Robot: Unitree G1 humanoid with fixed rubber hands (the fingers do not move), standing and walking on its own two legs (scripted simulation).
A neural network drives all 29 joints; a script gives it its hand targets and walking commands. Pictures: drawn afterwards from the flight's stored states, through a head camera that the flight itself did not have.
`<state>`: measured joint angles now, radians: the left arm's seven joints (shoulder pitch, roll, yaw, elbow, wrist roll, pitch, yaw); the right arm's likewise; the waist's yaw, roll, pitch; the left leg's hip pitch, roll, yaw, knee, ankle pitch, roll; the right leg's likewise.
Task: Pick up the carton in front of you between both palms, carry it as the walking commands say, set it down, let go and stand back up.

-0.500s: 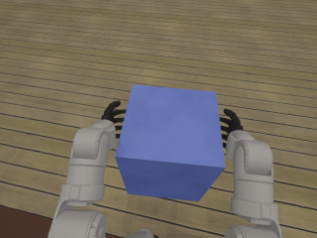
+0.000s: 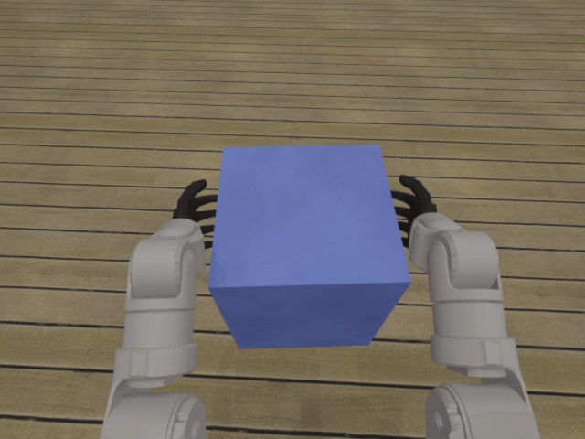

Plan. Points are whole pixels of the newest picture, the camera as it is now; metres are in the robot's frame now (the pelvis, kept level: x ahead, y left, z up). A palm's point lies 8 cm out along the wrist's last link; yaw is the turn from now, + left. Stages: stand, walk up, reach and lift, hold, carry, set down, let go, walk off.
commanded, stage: carry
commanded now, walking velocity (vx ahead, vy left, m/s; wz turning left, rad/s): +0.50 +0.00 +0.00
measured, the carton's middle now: (302, 256) +0.37 -0.02 +0.04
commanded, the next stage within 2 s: none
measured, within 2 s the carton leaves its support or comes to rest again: neither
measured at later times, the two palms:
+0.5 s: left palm (189, 101) +0.67 +0.18 +0.11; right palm (351, 104) +0.66 -0.12 +0.11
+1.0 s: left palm (224, 64) +0.85 +0.14 +0.09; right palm (357, 63) +0.86 -0.16 +0.09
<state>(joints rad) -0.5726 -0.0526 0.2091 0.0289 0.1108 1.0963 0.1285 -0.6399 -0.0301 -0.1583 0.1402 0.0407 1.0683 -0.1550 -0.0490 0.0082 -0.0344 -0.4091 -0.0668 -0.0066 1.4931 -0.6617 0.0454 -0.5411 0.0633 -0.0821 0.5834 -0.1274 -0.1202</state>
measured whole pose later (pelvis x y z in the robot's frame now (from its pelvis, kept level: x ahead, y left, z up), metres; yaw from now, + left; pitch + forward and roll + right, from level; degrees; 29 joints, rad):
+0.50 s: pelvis +0.32 +0.04 +0.01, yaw -1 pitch +6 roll -1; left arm -0.57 -0.01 0.18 0.06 0.01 1.10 0.14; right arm -0.52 0.06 -0.20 -0.01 -0.08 1.11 -0.14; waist 0.00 0.01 -0.01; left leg -0.47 -0.02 0.13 0.49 -0.12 0.09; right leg -0.42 0.02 -0.02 1.14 -0.45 0.00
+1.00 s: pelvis +0.60 -0.02 +0.02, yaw +2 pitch +4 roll +0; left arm -0.13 -0.13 0.08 -0.19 0.12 1.20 0.09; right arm -0.11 0.13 -0.12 -0.23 -0.13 1.21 -0.07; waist 0.02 0.02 -0.16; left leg -0.43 0.06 0.07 1.05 -0.41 0.01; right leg -0.32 -0.03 -0.21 0.45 -0.20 -0.06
